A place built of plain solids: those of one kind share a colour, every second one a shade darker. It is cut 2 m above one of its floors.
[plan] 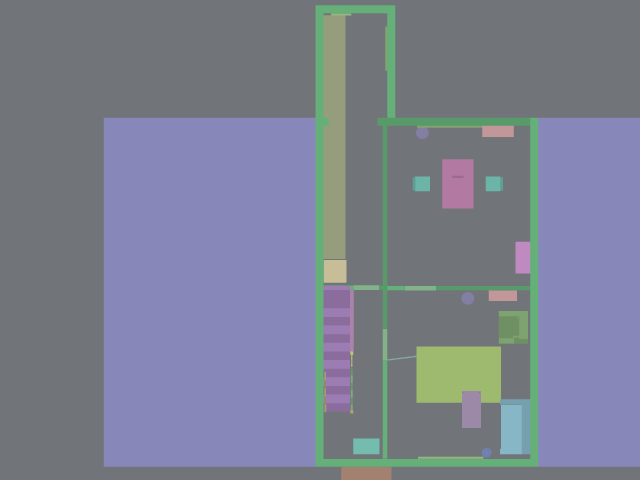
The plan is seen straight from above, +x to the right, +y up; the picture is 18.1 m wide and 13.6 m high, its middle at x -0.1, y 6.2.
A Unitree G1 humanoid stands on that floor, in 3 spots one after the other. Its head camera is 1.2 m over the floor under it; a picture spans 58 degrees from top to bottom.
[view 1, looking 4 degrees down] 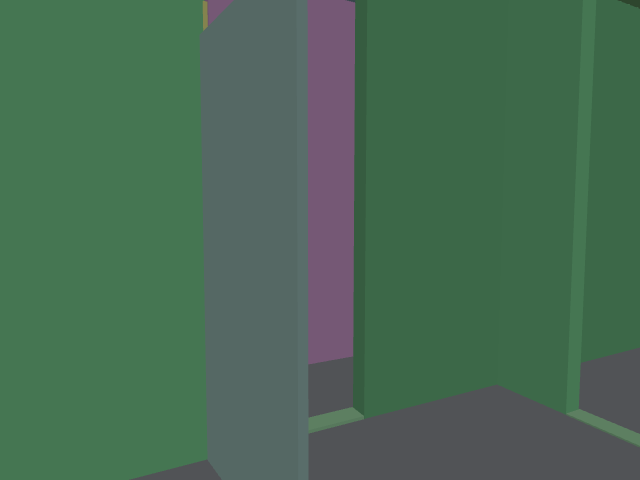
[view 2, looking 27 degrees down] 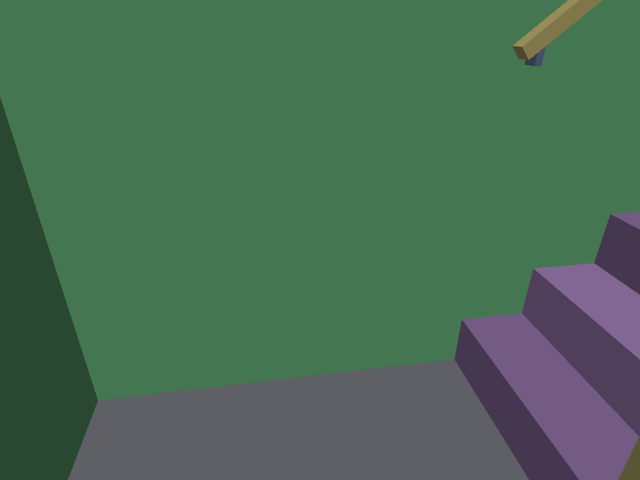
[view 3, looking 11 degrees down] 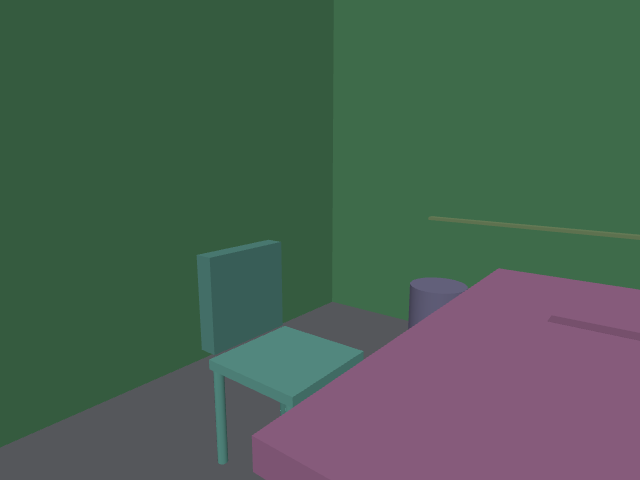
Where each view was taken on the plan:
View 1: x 3.85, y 2.35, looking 153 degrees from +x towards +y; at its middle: stair_bulkhead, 3.37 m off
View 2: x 1.21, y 0.60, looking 171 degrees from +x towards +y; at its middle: wall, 1.38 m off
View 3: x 3.85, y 6.65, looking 128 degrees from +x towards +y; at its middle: wall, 3.39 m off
